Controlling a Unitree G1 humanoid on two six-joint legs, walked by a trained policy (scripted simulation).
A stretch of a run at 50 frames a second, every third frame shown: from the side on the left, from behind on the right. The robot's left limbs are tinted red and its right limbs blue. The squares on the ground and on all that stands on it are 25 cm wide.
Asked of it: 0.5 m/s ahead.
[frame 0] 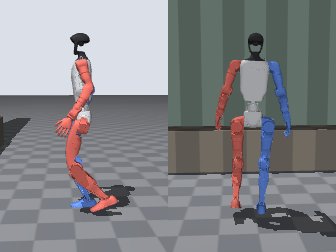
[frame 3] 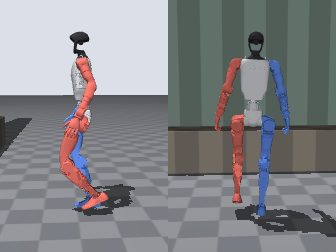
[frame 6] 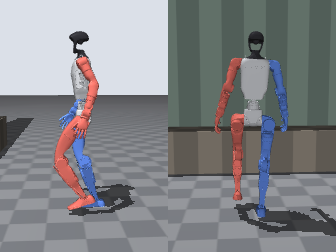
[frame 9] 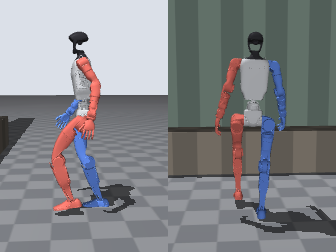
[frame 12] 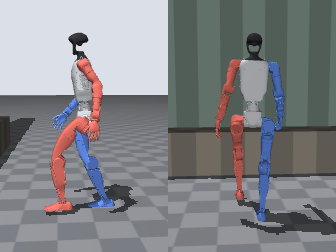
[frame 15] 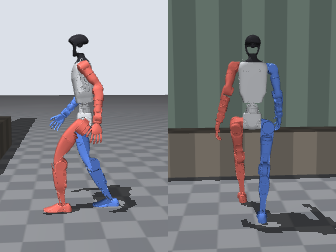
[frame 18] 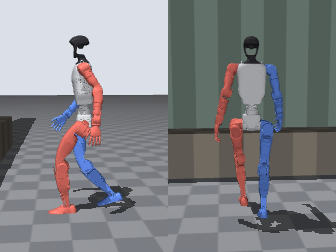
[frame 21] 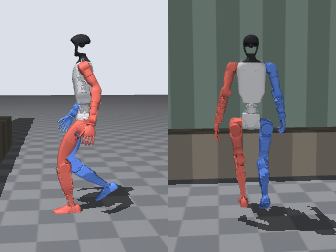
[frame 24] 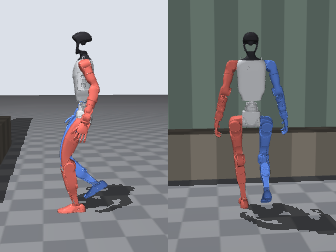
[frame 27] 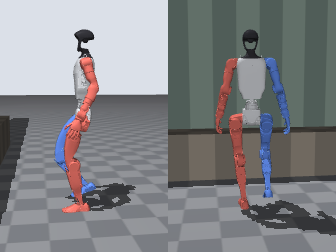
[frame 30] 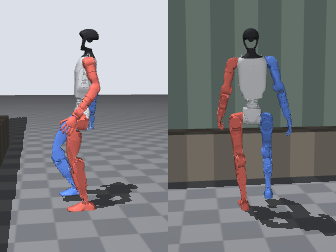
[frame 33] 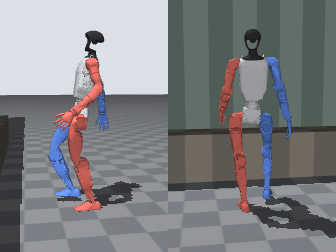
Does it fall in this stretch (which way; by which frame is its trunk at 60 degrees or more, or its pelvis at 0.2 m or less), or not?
no
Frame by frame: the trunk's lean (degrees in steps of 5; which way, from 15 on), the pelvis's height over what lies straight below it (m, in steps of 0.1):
0: 5, 0.8
3: 5, 0.8
6: 5, 0.8
9: 5, 0.8
12: 5, 0.8
15: 5, 0.8
18: 5, 0.7
21: 5, 0.8
24: 0, 0.8
27: 0, 0.8
30: 5, 0.8
33: 15 backward, 0.8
